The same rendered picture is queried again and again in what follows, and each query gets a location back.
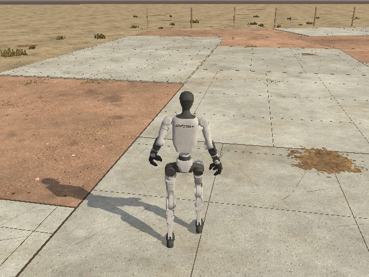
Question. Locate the right robot hand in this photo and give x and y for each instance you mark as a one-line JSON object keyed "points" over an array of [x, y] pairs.
{"points": [[216, 166]]}

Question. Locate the robot right upper arm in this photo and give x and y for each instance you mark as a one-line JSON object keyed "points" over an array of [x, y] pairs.
{"points": [[203, 122]]}

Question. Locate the robot left upper arm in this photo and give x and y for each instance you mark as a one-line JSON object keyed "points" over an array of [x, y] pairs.
{"points": [[164, 129]]}

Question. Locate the left robot hand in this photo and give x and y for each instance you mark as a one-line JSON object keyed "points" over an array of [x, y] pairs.
{"points": [[157, 157]]}

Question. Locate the robot right forearm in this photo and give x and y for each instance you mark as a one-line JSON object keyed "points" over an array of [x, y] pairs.
{"points": [[214, 154]]}

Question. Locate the left robot shin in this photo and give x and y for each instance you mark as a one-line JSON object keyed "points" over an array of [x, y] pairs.
{"points": [[169, 219]]}

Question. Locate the robot left forearm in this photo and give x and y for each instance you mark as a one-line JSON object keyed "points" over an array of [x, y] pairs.
{"points": [[154, 149]]}

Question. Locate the robot torso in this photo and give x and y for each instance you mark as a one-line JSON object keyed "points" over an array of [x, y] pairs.
{"points": [[184, 137]]}

